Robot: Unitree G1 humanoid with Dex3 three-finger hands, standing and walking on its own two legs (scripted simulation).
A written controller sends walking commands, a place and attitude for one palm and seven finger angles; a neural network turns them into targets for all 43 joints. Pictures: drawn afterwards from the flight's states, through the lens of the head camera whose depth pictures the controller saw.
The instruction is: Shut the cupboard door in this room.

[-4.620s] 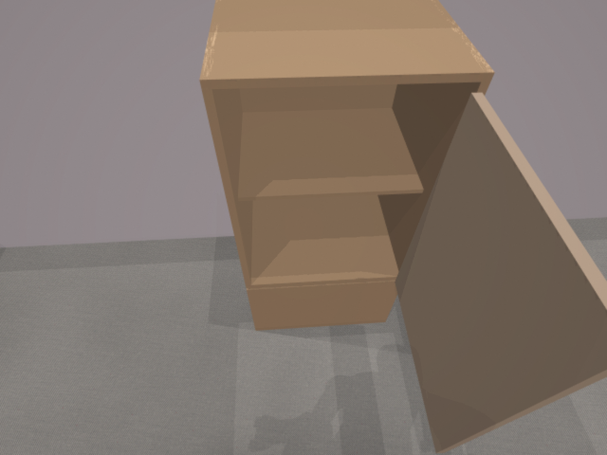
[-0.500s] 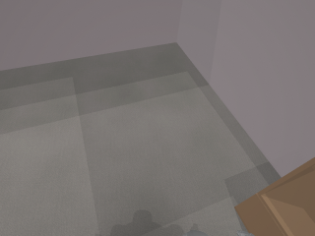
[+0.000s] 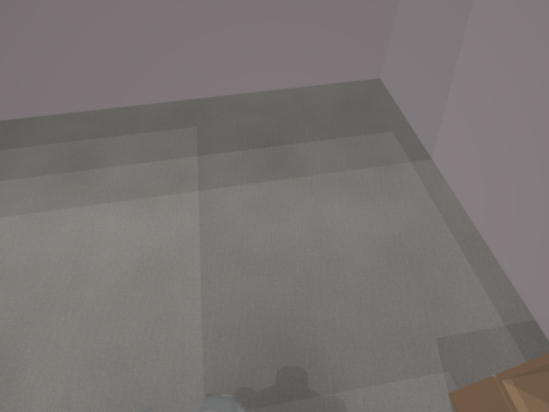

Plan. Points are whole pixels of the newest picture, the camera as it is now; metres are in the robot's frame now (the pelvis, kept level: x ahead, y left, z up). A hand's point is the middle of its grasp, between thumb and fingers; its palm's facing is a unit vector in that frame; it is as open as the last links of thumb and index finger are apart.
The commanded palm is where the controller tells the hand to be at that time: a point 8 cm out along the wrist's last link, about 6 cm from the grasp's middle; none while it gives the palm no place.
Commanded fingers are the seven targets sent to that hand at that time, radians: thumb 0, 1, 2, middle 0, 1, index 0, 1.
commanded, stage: turn or walk to find it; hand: left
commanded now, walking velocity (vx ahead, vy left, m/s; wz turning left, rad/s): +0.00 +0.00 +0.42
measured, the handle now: out of the picture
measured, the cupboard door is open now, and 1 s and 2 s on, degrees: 89 89 89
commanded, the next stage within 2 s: none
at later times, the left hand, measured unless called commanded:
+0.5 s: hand out of the picture +0.07 +0.23 -0.16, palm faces +0.22 -0.93 -0.30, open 7.4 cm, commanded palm none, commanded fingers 0.00 0.90 0.90 -0.20 -0.30 -0.20 -0.30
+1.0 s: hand out of the picture -0.05 +0.24 -0.18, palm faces +0.46 -0.85 -0.26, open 7.4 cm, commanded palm none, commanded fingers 0.00 0.90 0.90 -0.20 -0.30 -0.20 -0.30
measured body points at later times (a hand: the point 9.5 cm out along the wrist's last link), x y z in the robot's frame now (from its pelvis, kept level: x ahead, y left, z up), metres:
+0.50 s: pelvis +0.02 +0.00 -0.01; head +0.07 -0.01 +0.44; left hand +0.06 +0.28 -0.14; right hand +0.14 -0.22 -0.17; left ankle -0.01 +0.14 -0.74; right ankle +0.03 -0.11 -0.75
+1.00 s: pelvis +0.02 +0.03 -0.01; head +0.05 +0.07 +0.44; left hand -0.07 +0.29 -0.16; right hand +0.22 -0.15 -0.13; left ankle -0.03 +0.12 -0.74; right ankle +0.04 -0.11 -0.68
